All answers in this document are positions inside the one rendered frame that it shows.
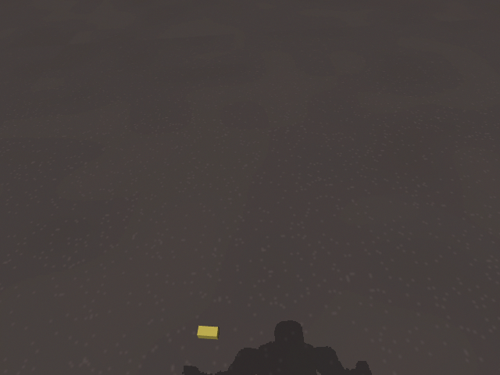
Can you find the small box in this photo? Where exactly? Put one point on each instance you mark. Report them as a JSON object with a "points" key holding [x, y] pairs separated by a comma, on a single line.
{"points": [[208, 332]]}

